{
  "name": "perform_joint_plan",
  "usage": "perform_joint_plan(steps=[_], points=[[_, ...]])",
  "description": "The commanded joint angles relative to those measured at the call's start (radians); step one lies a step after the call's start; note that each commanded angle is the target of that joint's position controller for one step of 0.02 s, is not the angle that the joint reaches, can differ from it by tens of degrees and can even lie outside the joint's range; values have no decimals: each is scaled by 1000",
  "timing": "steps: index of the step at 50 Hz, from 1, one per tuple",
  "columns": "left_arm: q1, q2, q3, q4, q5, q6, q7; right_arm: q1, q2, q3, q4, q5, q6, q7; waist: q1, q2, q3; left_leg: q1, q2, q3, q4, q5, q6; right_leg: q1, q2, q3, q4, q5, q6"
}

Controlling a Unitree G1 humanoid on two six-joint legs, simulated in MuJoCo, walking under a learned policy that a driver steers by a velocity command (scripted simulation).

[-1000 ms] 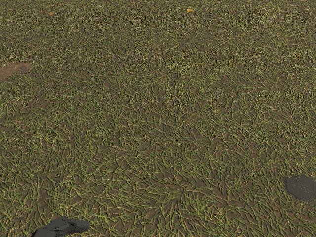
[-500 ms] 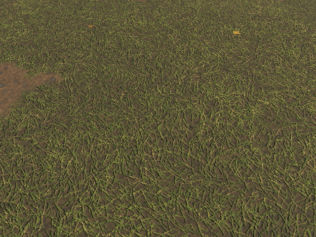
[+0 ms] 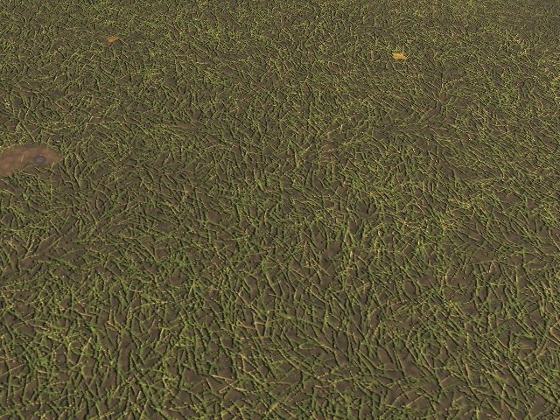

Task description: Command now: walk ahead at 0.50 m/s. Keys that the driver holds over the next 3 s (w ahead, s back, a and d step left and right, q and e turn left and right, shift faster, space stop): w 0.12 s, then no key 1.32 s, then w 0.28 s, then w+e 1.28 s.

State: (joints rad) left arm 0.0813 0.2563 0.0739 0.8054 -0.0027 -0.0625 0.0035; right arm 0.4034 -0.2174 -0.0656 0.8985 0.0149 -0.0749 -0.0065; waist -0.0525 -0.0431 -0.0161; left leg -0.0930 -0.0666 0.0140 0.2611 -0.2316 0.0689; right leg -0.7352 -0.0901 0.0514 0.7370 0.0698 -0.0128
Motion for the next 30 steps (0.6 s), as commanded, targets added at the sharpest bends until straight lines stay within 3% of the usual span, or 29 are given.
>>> perform_joint_plan(steps=[1,4,6,8,9,10,11,12,13,14,15,16,18,20,24,26,28,29,30], points=[[-128,16,-7,-86,-8,-12,-12,1,-153,-32,-30,7,-17,-11,2,108,40,-11,246,-123,-79,337,109,59,31,-29,-125,88,-4],[-216,26,-10,-119,-17,-24,-30,58,-148,-31,16,9,-11,-10,-24,99,79,95,286,-135,-35,358,117,32,41,-32,-199,14,-29],[-235,37,-9,-137,-17,-31,-45,63,-163,-37,34,8,-3,-14,-14,114,79,160,313,-149,16,449,109,45,53,-43,-223,-79,-59],[-119,73,10,-105,1,-38,-48,17,-178,-39,29,1,8,-17,58,143,2,154,272,-121,173,808,71,271,124,-97,-268,-105,-97],[34,113,29,-59,12,-43,-46,-10,-172,-34,21,1,9,-17,132,133,-90,92,220,-88,340,881,37,504,122,-91,-292,41,-135],[218,194,46,-20,37,-45,-38,-4,-130,-17,-9,-21,0,-13,174,25,-261,-170,153,-62,644,575,-10,902,-81,105,-196,432,-223],[275,212,45,9,23,-35,-44,167,-26,22,30,-16,-13,3,128,-218,-460,-493,-11,-76,1001,-367,-69,1237,-352,484,-229,541,-413],[309,131,27,7,9,-17,-40,136,-144,-10,61,6,-23,11,172,-95,-475,-526,10,-210,1082,-432,-60,1190,-308,501,-269,427,-377],[181,110,16,-8,1,-11,-34,13,-170,-22,15,26,-20,7,145,-81,-299,-593,64,-161,1062,-357,-64,1039,-268,344,-303,437,-329],[89,79,5,-18,1,-11,-31,-68,-153,-19,-4,17,-9,-6,113,-9,-179,-574,106,-114,1005,-286,-77,863,-217,254,-346,466,-299],[36,55,-4,-17,7,-15,-32,-94,-139,-26,-8,-4,5,-18,76,26,-114,-522,134,-103,937,-238,-87,719,-186,201,-383,469,-277],[13,40,-10,-8,20,-18,-32,-72,-111,-26,-8,-11,21,-25,38,6,-102,-430,156,-106,874,-203,-91,616,-159,157,-413,476,-262],[-17,26,-15,12,31,-20,-31,-35,-46,-16,3,-10,38,-33,-2,-32,-105,-309,153,-86,734,-161,-107,500,-127,80,-440,520,-257],[-32,56,-11,31,34,-16,-20,-66,-37,-11,-7,-13,45,-39,-10,-55,-116,-244,143,-67,587,-94,-115,456,-107,28,-445,523,-246],[5,89,-9,72,23,7,-5,-148,-78,-17,-8,-12,70,-38,17,-49,-113,-167,132,-62,437,59,-112,437,-102,37,-487,165,-220],[0,78,-15,86,18,15,-2,-190,-84,-19,-10,-17,78,-38,17,-44,-66,-131,131,-62,351,81,-98,405,-92,58,-499,-95,-198],[15,53,-26,103,6,20,0,-209,-89,-20,-6,-33,76,-38,8,-22,-25,-65,129,-55,217,134,-75,380,-49,66,-473,-301,-141],[55,38,-32,117,9,20,0,-207,-109,-21,-8,-39,74,-38,17,6,-16,-31,171,-97,165,207,-59,373,-22,64,-448,-372,-100],[111,39,-29,127,18,18,0,-219,-165,-29,-12,-31,72,-41,66,86,-8,-3,215,-127,179,297,-35,344,39,29,-402,-433,-63]])
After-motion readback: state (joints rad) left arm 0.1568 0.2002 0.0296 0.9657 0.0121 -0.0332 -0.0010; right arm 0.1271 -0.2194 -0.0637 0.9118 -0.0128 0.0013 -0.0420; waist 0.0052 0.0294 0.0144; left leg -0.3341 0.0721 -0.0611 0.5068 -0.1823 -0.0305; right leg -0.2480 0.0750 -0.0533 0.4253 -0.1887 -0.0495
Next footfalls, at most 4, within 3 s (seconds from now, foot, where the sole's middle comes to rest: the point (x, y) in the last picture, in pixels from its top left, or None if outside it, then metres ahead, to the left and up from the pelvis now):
0.18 right None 0.30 -0.13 -0.78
0.58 left None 0.33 0.11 -0.78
2.18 right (321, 342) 0.68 -0.14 -0.78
2.66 left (283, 237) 1.01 -0.06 -0.78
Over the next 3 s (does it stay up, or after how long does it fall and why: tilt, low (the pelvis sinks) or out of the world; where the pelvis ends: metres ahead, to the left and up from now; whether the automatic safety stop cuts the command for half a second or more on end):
stays up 0.95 -0.16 0.00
